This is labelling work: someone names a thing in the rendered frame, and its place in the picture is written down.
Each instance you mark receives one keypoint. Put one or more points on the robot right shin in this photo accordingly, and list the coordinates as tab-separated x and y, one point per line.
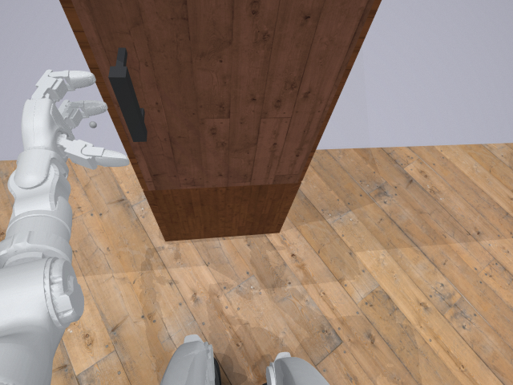
282	355

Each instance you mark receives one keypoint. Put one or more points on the robot right thigh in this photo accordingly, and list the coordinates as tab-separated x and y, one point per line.
293	371

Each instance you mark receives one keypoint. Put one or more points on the cupboard door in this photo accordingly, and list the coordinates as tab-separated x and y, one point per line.
234	91

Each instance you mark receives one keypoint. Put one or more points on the robot left forearm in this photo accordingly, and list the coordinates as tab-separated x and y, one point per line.
41	221

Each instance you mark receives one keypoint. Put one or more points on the left robot upper arm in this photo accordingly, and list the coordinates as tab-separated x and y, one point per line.
38	301

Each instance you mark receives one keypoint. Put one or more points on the left robot hand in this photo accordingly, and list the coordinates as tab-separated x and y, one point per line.
43	123

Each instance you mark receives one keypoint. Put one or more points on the handle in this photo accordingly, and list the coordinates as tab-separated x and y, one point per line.
126	97

